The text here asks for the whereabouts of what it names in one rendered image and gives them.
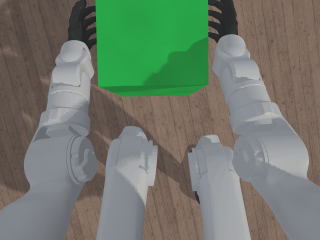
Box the robot left upper arm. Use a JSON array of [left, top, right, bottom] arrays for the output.
[[0, 134, 98, 240]]

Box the robot right forearm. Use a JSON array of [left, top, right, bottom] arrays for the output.
[[212, 34, 309, 164]]

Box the right robot thigh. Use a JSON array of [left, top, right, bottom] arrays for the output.
[[188, 142, 251, 240]]

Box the robot right shin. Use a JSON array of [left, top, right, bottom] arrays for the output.
[[195, 134, 240, 195]]

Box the robot left forearm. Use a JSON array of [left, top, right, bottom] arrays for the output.
[[24, 40, 95, 180]]

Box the robot right hand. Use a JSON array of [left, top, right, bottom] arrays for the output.
[[208, 0, 238, 43]]

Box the robot right upper arm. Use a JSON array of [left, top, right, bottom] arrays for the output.
[[232, 130, 320, 240]]

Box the robot left hand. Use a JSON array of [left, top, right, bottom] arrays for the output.
[[68, 0, 97, 50]]

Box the carton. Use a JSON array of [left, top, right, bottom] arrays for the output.
[[95, 0, 209, 97]]

